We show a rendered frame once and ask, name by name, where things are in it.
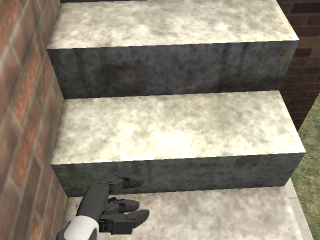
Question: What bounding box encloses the left robot forearm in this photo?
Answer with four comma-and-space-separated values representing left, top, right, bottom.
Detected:
55, 215, 99, 240

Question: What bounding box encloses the left robot hand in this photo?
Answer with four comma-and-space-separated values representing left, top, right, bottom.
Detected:
76, 172, 150, 235

